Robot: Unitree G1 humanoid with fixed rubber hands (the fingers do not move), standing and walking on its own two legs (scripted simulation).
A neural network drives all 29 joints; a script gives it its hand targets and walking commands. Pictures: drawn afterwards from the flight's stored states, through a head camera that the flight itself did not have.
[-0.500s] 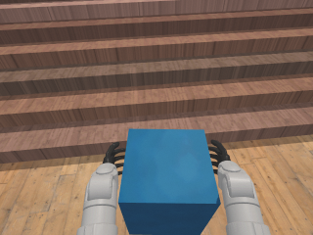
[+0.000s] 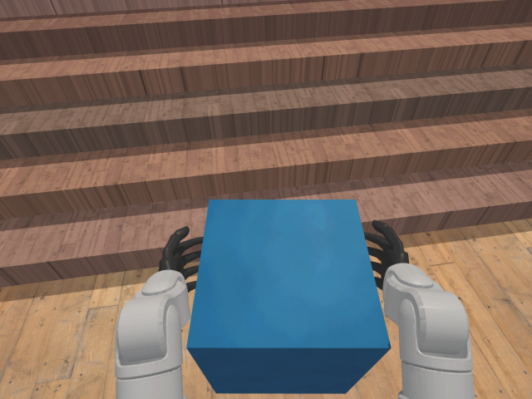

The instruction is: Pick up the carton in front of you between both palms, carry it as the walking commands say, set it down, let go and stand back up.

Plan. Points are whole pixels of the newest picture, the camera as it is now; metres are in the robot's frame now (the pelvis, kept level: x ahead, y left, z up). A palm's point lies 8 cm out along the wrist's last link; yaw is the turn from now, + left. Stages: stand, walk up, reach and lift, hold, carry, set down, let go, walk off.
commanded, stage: carry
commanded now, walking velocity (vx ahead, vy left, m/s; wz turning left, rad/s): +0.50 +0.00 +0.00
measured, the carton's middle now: (281, 302) +0.27 +0.00 +0.02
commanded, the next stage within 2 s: none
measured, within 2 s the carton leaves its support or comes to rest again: neither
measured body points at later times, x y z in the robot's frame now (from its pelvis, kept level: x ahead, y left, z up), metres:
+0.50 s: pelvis +0.29 +0.02 -0.02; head +0.30 +0.02 +0.43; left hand +0.57 +0.18 +0.07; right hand +0.59 -0.12 +0.07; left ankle +0.42 +0.13 -0.74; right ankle +0.11 -0.10 -0.75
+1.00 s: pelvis +0.62 +0.03 -0.03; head +0.65 +0.03 +0.41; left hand +0.99 +0.20 +0.12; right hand +1.01 -0.10 +0.12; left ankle +0.45 +0.12 -0.69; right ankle +0.70 -0.05 -0.75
